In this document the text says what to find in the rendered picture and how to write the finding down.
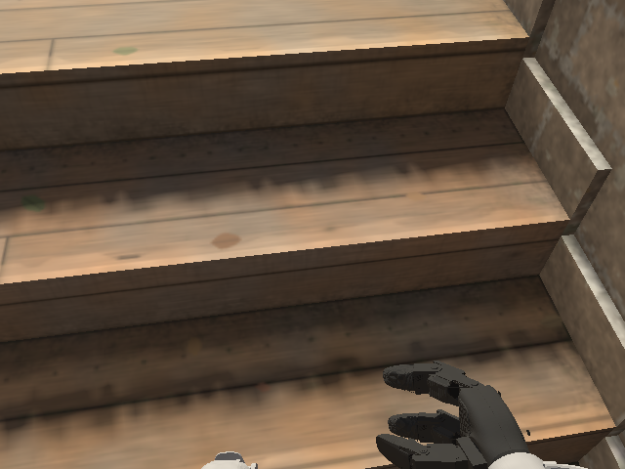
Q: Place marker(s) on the robot right hand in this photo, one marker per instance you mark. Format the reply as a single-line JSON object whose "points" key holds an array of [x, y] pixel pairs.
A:
{"points": [[485, 430]]}

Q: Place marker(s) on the robot left shin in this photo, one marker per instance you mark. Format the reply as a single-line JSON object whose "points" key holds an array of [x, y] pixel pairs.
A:
{"points": [[229, 455]]}

